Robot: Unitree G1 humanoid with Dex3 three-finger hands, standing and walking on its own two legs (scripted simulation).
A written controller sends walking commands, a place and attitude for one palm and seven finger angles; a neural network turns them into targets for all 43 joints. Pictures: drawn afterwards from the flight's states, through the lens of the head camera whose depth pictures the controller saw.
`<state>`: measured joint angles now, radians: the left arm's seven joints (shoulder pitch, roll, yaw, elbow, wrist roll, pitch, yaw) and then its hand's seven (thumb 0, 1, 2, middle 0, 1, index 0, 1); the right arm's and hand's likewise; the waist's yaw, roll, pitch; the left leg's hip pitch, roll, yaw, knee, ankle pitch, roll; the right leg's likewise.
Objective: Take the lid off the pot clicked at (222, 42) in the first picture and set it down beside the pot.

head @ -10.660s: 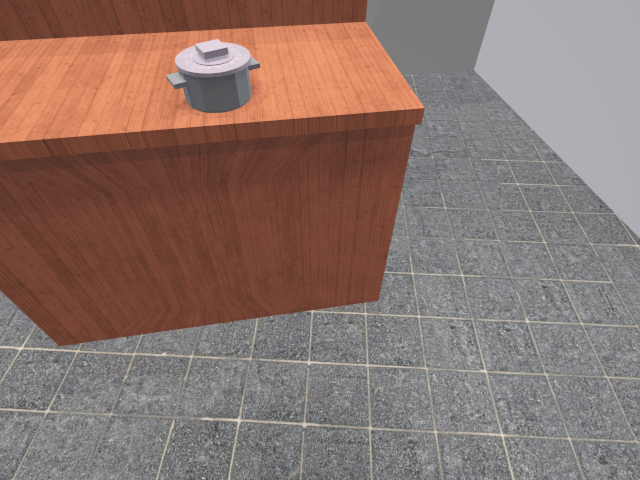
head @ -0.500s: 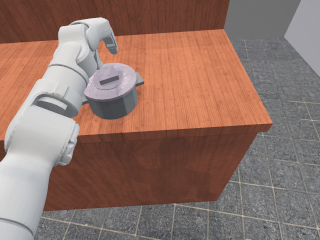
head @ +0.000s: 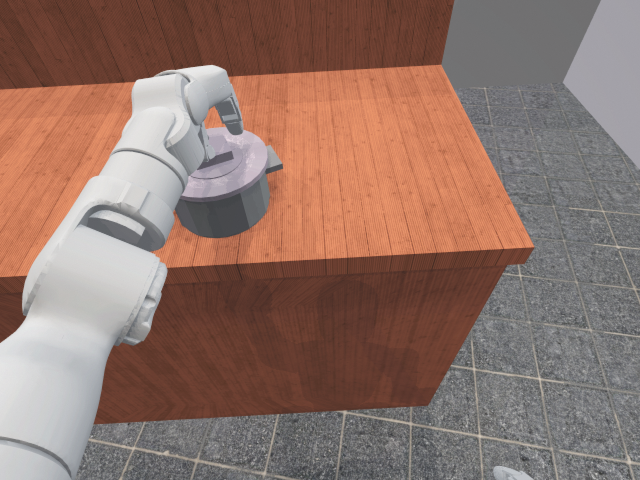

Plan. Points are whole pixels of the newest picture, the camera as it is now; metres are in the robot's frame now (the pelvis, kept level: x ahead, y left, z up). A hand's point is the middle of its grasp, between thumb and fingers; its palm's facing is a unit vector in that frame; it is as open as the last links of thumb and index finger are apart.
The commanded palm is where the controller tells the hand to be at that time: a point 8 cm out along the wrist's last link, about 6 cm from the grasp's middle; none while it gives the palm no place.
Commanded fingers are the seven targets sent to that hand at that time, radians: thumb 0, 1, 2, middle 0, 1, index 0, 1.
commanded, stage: lower the open fingers around the knob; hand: left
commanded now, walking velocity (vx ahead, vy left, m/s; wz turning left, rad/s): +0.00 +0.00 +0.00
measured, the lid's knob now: (209, 150) +0.52 +0.15 +0.15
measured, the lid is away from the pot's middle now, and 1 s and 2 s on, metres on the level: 0.00 0.00 0.00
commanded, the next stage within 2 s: raise the hand to come down again in 0.46 s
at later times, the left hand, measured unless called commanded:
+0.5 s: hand (204, 128) +0.49 +0.14 +0.20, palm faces -0.32 -0.11 -0.94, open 9.8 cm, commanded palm +0.48 +0.16 +0.22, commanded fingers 0.00 -0.38 1.74 -0.90 -0.08 -0.90 -0.08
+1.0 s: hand (184, 140) +0.49 +0.17 +0.18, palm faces -0.31 -0.01 -0.95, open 10.1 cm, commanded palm +0.48 +0.16 +0.24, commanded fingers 0.00 -0.19 1.20 -0.67 -0.39 -0.67 -0.39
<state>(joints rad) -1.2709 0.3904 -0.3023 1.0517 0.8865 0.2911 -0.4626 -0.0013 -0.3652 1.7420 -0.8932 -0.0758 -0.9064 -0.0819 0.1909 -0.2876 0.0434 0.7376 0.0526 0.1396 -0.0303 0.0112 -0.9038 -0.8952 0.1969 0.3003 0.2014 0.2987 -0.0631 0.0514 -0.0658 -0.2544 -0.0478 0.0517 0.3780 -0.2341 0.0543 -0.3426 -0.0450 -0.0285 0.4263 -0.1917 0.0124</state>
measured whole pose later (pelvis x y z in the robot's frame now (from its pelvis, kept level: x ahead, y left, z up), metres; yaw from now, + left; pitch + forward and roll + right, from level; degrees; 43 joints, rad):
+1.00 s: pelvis +0.01 +0.01 +0.00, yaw +0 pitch +8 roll +0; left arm -1.21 0.47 -0.32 1.01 0.89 0.19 -0.41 0.00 -0.25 1.41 -0.76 -0.30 -0.75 -0.29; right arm 0.23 -0.28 0.03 0.74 0.07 0.16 -0.03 0.01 -0.90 -0.90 0.20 0.30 0.20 0.30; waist -0.06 0.07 -0.08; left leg -0.30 -0.05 0.05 0.41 -0.26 0.06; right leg -0.37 -0.05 -0.03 0.44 -0.21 0.02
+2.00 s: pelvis +0.00 +0.00 +0.00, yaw +0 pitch +6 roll +0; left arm -1.27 0.49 -0.28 1.00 0.90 0.21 -0.45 0.00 -0.20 1.24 -0.82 -0.09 -0.82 -0.08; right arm 0.23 -0.29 0.04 0.75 0.06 0.16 -0.05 0.01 -0.90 -0.90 0.20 0.30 0.20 0.30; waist -0.08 0.06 -0.06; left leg -0.26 -0.04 0.05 0.39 -0.24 0.05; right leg -0.35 -0.04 -0.03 0.43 -0.19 0.01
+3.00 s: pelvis +0.00 +0.00 +0.00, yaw +1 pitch +7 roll +0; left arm -1.30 0.46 -0.32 1.01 0.90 0.23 -0.45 0.00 -0.20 1.24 -0.82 -0.08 -0.82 -0.08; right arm 0.20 -0.28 0.05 0.74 0.06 0.17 -0.04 0.01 -0.90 -0.90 0.20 0.30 0.20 0.30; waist -0.07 0.05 -0.06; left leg -0.27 -0.05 0.04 0.38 -0.24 0.05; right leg -0.35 -0.05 -0.04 0.42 -0.20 0.01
